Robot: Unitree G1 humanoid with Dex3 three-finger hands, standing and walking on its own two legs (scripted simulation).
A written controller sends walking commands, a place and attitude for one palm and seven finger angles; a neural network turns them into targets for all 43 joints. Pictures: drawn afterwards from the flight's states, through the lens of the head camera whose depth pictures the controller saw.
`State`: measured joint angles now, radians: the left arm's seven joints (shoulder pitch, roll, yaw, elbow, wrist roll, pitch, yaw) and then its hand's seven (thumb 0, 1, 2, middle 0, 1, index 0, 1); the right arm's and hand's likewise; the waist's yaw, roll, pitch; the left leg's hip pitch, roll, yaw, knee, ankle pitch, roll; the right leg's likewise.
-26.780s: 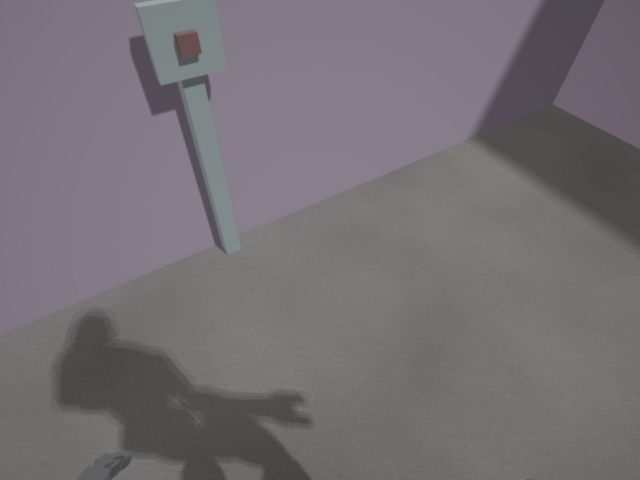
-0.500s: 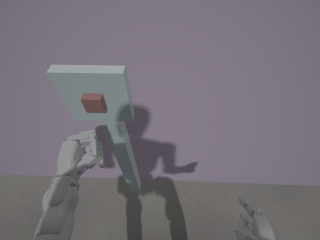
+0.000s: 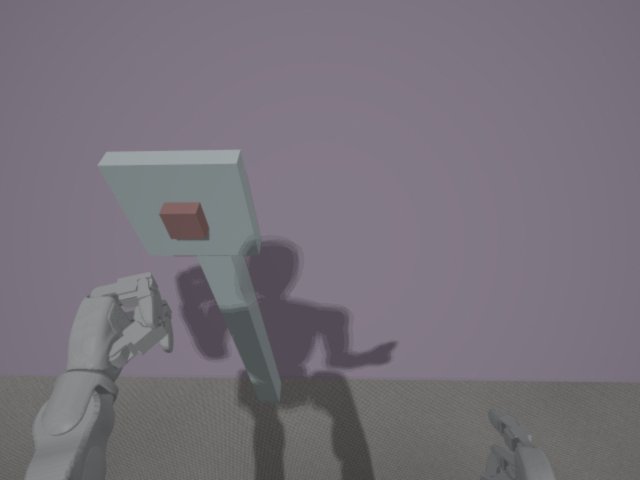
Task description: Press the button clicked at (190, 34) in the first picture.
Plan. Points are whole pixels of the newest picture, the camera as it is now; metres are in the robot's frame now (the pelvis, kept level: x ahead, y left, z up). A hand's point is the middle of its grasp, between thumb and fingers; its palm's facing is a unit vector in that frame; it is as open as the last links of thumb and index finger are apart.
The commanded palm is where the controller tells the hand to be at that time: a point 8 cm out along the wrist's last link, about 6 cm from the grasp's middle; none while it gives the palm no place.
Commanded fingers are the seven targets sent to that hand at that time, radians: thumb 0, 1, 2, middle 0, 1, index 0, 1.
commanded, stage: draw the hand back to the body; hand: left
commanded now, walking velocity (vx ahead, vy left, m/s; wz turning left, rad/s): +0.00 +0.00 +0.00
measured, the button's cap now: (185, 219) +0.44 +0.22 +0.09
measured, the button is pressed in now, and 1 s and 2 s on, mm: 0 0 0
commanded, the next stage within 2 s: step back with the hand held close in 1.14 s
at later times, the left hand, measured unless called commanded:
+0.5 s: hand (82, 354) +0.21 +0.24 +0.14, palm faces +0.32 -0.89 -0.33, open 3.1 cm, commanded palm +0.17 +0.28 +0.16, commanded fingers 0.00 0.90 0.90 -1.30 -1.50 -1.30 -1.50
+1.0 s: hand (10, 362) +0.18 +0.26 +0.19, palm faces +0.43 -0.81 -0.40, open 3.1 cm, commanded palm +0.13 +0.30 +0.20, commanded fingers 0.00 0.90 0.90 -1.30 -1.50 -1.30 -1.50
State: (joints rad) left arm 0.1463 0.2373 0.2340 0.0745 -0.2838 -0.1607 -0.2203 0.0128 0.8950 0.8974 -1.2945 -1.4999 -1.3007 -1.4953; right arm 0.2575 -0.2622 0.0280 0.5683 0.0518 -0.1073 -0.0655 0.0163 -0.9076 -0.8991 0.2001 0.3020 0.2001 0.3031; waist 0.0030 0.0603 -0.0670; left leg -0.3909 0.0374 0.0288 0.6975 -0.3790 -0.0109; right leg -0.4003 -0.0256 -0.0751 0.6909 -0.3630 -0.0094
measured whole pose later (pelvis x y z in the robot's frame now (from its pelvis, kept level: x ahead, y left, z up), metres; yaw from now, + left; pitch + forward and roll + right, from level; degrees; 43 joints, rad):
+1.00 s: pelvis +0.01 +0.02 +0.02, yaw +0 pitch -5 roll -1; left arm 0.55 0.31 0.29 -0.50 -0.04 -0.09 0.12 0.01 0.89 0.90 -1.30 -1.50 -1.31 -1.49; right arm 0.19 -0.23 0.03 0.62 -0.01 -0.11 -0.07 0.02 -0.91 -0.90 0.20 0.30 0.20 0.30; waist 0.08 0.08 0.03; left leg -0.07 0.01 0.05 0.42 -0.27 0.02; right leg -0.07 -0.03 -0.06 0.38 -0.23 0.02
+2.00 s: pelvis -0.09 +0.04 +0.01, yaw +1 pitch +0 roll -2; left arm 0.61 0.37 0.37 -0.64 0.00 -0.23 0.15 0.01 0.88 0.90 -1.30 -1.50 -1.31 -1.49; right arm 0.20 -0.21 0.01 0.54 -0.01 -0.07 -0.08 0.01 -0.91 -0.90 0.20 0.30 0.20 0.30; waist 0.01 -0.01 0.05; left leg -0.43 0.00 0.04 0.64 -0.25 0.05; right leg -0.39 -0.03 -0.03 0.54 -0.15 0.03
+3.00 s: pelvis -0.26 +0.07 +0.03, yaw -1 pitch -2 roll -2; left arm 0.68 0.45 0.38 -0.70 -0.03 -0.20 0.15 0.01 0.88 0.90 -1.30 -1.50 -1.31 -1.49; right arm 0.25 -0.14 0.05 0.58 -0.01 -0.16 -0.04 0.02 -0.90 -0.90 0.20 0.30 0.20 0.30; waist -0.03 -0.07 0.01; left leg -0.25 -0.01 0.05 0.41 -0.14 0.06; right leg -0.33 0.03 -0.05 0.68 -0.39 0.01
